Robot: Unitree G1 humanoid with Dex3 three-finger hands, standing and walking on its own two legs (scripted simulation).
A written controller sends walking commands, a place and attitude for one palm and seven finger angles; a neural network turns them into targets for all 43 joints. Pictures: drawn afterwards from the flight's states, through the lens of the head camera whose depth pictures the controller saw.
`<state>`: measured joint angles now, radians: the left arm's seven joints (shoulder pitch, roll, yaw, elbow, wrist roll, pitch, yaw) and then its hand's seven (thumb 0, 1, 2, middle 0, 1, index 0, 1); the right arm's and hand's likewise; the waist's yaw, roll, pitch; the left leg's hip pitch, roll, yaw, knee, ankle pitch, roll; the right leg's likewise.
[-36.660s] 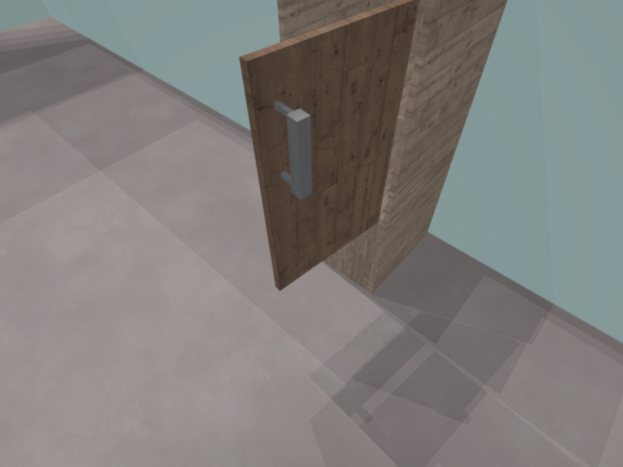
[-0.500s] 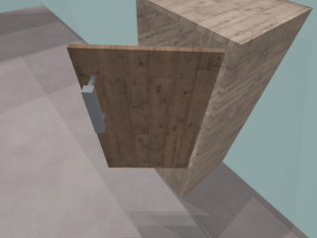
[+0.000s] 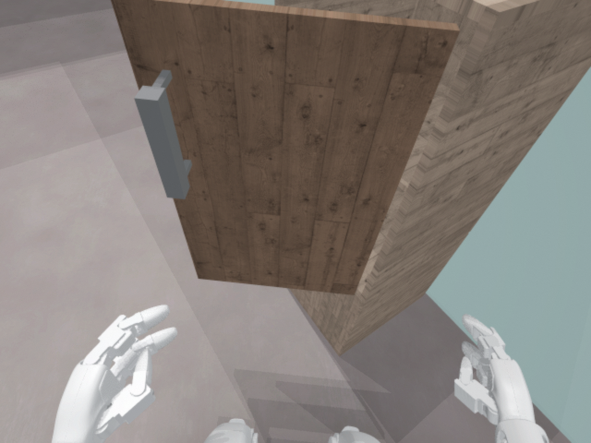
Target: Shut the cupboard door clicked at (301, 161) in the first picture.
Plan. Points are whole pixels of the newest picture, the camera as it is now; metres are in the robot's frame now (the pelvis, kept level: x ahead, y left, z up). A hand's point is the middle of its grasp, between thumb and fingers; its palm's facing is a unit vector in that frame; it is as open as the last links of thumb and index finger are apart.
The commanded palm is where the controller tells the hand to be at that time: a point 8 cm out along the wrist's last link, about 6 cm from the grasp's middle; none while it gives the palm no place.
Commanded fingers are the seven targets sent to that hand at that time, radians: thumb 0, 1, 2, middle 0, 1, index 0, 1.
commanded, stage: raise the hand and make a fist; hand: left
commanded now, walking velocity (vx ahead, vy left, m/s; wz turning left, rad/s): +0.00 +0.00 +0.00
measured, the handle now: (171, 138) +0.45 +0.21 +0.16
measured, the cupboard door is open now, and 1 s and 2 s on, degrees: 51 51 51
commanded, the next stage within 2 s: bring the fist close to the handle in 1.50 s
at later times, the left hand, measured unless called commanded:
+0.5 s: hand (132, 338) +0.21 +0.19 +0.10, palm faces +0.01 -1.00 -0.05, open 3.8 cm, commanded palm +0.18 +0.24 +0.10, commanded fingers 0.00 0.90 0.90 -1.04 -1.22 -1.04 -1.22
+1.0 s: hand (116, 279) +0.25 +0.21 +0.15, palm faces +0.02 -1.00 -0.07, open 3.1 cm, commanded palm +0.22 +0.26 +0.16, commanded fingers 0.00 0.90 0.90 -1.30 -1.50 -1.30 -1.50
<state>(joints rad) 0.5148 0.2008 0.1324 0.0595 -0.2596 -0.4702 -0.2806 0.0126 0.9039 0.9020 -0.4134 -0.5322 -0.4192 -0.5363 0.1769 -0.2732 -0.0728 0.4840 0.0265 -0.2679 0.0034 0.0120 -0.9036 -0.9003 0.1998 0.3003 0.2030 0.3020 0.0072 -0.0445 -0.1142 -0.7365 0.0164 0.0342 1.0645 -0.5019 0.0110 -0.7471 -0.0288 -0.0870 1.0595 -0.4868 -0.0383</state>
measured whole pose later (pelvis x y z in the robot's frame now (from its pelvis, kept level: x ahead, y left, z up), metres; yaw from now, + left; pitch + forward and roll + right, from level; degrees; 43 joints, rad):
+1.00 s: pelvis +0.03 +0.02 +0.05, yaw +1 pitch +4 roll -1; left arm 0.37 0.27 0.17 -0.20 -0.28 -0.15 -0.23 0.02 0.90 0.90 -1.27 -1.47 -1.28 -1.47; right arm 0.25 -0.23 0.06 0.55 0.05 -0.28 -0.05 0.01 -0.90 -0.90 0.20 0.30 0.21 0.30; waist 0.02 0.04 -0.08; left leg -0.43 0.00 0.02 0.77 -0.42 0.03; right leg -0.41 -0.02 -0.10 0.73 -0.39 -0.01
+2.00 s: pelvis +0.03 +0.00 +0.06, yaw +0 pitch +2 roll +0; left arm 0.15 0.27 0.19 -0.02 -0.27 -0.10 -0.22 0.02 0.89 0.90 -1.30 -1.50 -1.30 -1.50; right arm 0.24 -0.26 0.04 0.62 0.05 -0.26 -0.06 0.01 -0.90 -0.90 0.20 0.30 0.21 0.30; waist 0.01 0.05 -0.05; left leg -0.33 0.01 0.03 0.66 -0.36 0.01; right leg -0.34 -0.01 -0.09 0.66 -0.35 -0.03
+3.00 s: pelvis +0.04 +0.01 +0.06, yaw -1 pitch +3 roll +0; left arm -0.05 0.26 0.19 0.17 -0.24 -0.12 -0.19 0.02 0.90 0.90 -1.30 -1.50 -1.30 -1.50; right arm 0.25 -0.26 0.03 0.62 0.05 -0.18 -0.04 0.01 -0.90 -0.90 0.20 0.30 0.21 0.30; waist -0.01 0.04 -0.05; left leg -0.33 0.00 0.05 0.64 -0.36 0.02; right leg -0.34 -0.01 -0.07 0.63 -0.34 -0.02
